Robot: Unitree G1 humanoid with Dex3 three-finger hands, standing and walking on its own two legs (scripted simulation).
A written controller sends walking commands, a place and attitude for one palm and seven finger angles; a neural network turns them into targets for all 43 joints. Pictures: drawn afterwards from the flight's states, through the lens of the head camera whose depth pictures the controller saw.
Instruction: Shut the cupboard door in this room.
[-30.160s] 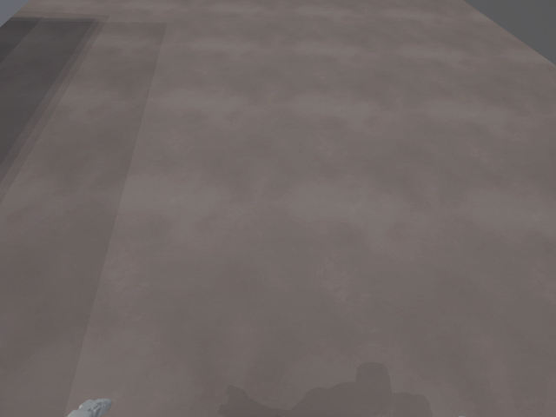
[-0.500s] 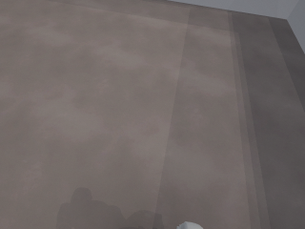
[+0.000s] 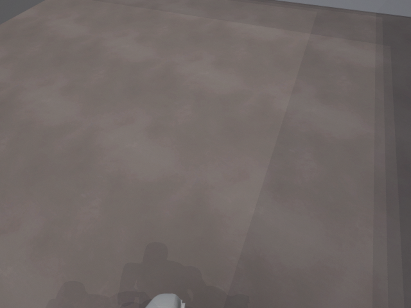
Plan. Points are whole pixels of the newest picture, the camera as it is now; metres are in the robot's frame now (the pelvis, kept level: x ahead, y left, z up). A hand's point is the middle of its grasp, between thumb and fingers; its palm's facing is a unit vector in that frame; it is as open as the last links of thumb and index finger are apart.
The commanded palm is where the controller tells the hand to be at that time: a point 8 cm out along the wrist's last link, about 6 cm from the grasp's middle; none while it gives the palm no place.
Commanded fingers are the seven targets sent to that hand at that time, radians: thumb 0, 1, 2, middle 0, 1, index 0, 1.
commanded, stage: turn or walk to find it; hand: left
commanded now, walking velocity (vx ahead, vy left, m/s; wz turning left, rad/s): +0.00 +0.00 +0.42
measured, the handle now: out of the picture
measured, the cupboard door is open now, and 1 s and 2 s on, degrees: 82 82 82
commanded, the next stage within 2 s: none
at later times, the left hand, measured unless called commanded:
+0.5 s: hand out of the picture +0.02 +0.26 -0.17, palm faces +0.23 -0.94 -0.25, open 7.4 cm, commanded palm none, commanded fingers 0.00 0.90 0.90 -0.20 -0.30 -0.20 -0.30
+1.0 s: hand out of the picture -0.06 +0.20 -0.17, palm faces +0.44 -0.86 -0.24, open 7.3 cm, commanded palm none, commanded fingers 0.00 0.90 0.90 -0.20 -0.30 -0.20 -0.30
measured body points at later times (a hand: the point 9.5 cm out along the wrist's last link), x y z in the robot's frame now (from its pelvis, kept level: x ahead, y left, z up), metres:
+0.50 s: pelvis -0.02 +0.04 +0.00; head +0.02 +0.06 +0.45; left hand +0.00 +0.31 -0.15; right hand +0.11 -0.19 -0.14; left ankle -0.02 +0.14 -0.74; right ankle +0.00 -0.11 -0.69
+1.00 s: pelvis -0.02 +0.01 +0.00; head +0.03 +0.02 +0.44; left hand -0.08 +0.25 -0.15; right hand +0.14 -0.20 -0.16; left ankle -0.11 +0.13 -0.70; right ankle +0.01 -0.10 -0.74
